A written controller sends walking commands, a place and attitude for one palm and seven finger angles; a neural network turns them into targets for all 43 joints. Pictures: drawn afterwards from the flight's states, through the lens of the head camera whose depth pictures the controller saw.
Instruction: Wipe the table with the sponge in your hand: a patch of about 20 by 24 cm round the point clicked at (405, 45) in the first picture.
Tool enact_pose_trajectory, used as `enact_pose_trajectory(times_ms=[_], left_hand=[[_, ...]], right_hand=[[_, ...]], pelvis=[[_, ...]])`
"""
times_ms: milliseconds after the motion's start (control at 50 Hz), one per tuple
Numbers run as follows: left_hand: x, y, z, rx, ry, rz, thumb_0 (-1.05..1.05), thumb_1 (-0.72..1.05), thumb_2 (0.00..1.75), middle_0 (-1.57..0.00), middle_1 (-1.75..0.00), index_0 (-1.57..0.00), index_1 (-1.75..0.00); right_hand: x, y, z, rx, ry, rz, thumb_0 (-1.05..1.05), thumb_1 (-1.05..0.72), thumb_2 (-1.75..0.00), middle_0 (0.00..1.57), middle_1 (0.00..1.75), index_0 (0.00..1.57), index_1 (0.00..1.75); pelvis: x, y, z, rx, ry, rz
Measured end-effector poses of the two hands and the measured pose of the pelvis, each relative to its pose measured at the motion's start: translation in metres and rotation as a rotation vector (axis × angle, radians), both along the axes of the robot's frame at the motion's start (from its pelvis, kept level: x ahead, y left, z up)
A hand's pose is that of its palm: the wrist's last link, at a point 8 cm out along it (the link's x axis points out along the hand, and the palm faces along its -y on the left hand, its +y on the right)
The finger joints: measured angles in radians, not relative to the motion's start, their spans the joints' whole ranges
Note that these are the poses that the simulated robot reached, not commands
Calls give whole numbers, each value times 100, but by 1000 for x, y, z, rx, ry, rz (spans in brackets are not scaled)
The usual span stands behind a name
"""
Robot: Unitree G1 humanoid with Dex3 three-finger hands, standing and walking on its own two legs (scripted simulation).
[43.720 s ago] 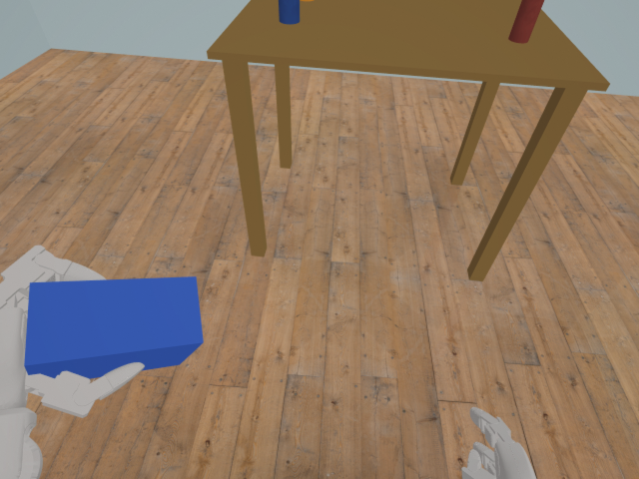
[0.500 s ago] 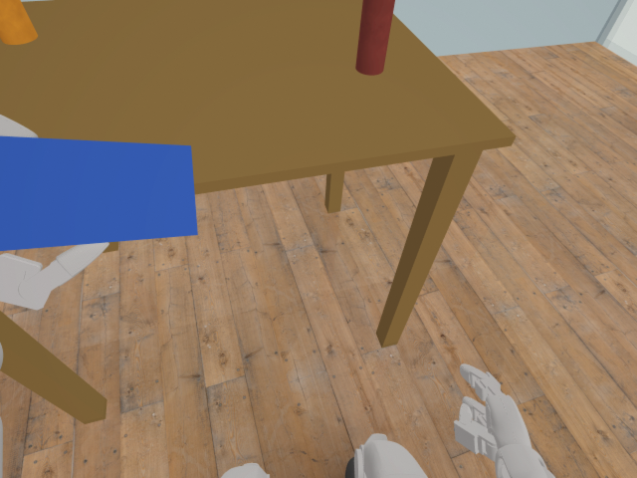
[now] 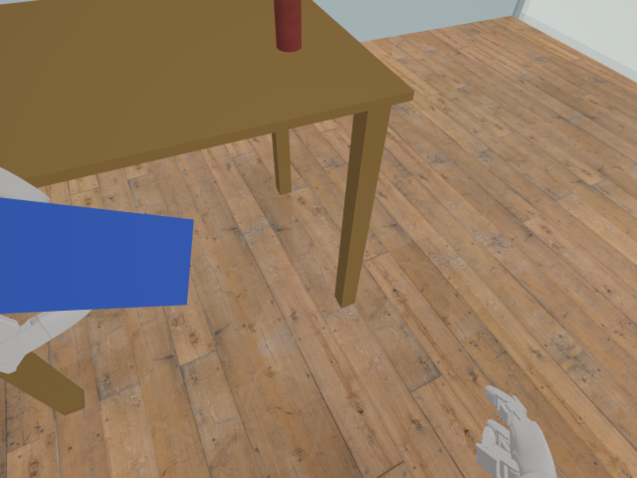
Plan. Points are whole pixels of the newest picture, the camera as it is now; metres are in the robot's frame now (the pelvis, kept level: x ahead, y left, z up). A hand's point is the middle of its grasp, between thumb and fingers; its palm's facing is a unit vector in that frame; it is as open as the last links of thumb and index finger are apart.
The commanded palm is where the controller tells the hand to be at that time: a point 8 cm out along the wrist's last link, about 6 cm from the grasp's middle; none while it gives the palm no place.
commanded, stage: stop stepping back and stand still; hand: left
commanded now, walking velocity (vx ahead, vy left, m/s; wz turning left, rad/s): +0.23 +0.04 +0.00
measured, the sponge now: (109, 256) +0.26 +0.17 +0.23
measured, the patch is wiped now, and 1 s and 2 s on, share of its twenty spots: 1.00 1.00 1.00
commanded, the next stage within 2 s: stand and wait in 0.60 s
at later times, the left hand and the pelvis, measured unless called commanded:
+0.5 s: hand out of the picture +0.11 +0.22 +0.29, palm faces +0.55 -0.78 -0.29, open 10.5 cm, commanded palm +0.05 +0.28 +0.30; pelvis -0.09 -0.01 -0.01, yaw +3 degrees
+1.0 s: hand out of the picture +0.14 +0.19 +0.30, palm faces +0.55 -0.75 -0.37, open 10.5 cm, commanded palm +0.08 +0.25 +0.30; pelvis -0.07 -0.03 +0.00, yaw +3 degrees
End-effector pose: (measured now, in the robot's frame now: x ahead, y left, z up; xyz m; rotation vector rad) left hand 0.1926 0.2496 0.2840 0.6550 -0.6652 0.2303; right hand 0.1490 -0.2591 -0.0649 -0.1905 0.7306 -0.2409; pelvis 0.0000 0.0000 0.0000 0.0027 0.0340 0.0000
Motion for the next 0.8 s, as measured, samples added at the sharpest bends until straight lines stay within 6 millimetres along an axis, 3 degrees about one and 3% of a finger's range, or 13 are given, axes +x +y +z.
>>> enact_pose_trajectory(times_ms=[100, 220, 320, 440, 500, 580, 680, 800], left_hand=[[-54, 19, 9, -3, -128, 64, -1, -55, 105, -71, -131, -72, -131], [-100, 44, 28, -141, -329, 229, -1, -55, 105, -70, -131, -72, -131], [-106, 37, 17, -281, -280, 242, -1, -55, 105, -70, -132, -71, -132], [-117, 11, 4, -209, -169, 120, -1, -55, 105, -70, -132, -71, -132], [-127, 10, 7, -136, -188, 102, -1, -55, 105, -70, -131, -72, -132], [-133, 16, 27, -67, -237, 162, -1, -56, 105, -71, -131, -72, -131], [-126, 21, 38, -103, -227, 255, -1, -55, 105, -70, -131, -72, -132], [-104, -6, 6, -152, -71, 211, -1, -55, 105, -70, -132, -71, -132]], right_hand=[[-28, -6, 1, -70, 37, 16, 1, -91, -90, 20, 30, 20, 30], [-46, 12, -9, -21, 13, 109, 1, -91, -90, 20, 30, 20, 30], [-52, 29, -21, 54, 5, 185, 1, -91, -90, 20, 30, 20, 30], [-63, 33, -13, 55, -1, 181, 1, -90, -90, 20, 30, 20, 30], [-68, 31, -13, 23, -18, 164, 1, -90, -90, 20, 30, 20, 30], [-80, 29, -16, 43, 0, 156, 1, -91, -90, 20, 30, 20, 30], [-88, 26, -28, 97, 45, 171, 1, -91, -90, 20, 30, 20, 30], [-80, 8, -37, 117, 66, 170, 1, -91, -90, 20, 30, 20, 30]], pelvis=[[-25, 2, -4, -15, -25, 22], [-48, -8, -6, -21, -62, 50], [-66, -18, -8, -14, -87, 81], [-82, -15, -5, 9, -86, 70], [-91, -11, -9, -6, -78, 61], [-96, -15, -5, -7, -72, 58], [-91, -27, 0, -6, -51, 68], [-86, -38, -2, -4, -52, 61]])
